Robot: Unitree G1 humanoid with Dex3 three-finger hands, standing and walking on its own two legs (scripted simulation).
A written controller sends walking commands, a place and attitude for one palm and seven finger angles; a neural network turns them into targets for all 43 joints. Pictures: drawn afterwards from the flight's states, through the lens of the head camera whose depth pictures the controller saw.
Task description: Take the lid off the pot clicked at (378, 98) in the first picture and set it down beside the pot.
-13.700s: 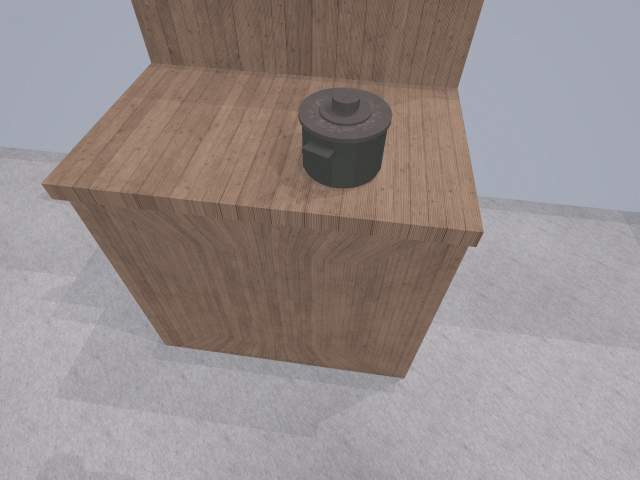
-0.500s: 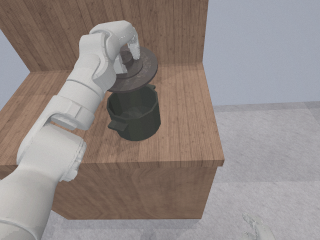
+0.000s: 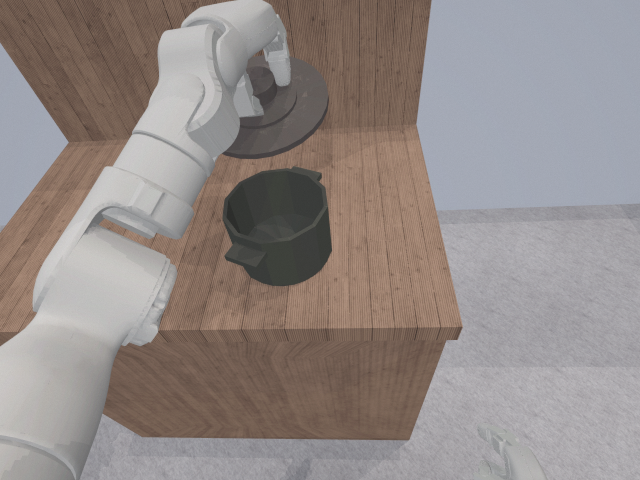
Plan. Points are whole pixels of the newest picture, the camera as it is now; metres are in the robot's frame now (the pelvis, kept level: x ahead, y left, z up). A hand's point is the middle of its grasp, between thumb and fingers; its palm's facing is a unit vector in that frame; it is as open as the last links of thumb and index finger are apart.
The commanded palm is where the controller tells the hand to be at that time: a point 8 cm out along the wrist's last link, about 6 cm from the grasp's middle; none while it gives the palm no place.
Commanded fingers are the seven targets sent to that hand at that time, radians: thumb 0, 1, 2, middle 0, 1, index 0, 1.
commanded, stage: lift the lid straight up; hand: left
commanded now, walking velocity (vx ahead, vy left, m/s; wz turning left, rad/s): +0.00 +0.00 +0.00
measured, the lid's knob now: (255, 86) +0.50 +0.08 +0.25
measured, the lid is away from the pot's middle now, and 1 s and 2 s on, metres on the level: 0.03 0.11 0.22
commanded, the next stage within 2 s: move the lid sideways beside the pot in 0.06 s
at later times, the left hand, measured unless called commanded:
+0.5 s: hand (210, 94) +0.46 +0.12 +0.27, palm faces -0.13 -0.07 -0.99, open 7.7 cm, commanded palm +0.43 +0.14 +0.34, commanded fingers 0.00 0.58 1.04 -0.86 -1.02 -0.88 -1.03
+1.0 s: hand (152, 101) +0.46 +0.19 +0.26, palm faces -0.16 -0.07 -0.98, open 7.7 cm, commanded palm +0.43 +0.20 +0.34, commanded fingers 0.00 0.58 1.04 -0.86 -1.02 -0.88 -1.03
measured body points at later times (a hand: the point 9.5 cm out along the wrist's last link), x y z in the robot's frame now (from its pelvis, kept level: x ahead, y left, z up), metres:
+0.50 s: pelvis -0.01 +0.00 +0.00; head +0.01 -0.04 +0.45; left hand +0.46 +0.12 +0.32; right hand +0.16 -0.24 -0.12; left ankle -0.03 +0.11 -0.74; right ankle +0.01 -0.15 -0.74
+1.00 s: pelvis -0.01 +0.00 +0.00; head +0.02 -0.03 +0.45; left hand +0.46 +0.19 +0.32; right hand +0.14 -0.25 -0.12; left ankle -0.03 +0.11 -0.74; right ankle +0.00 -0.15 -0.74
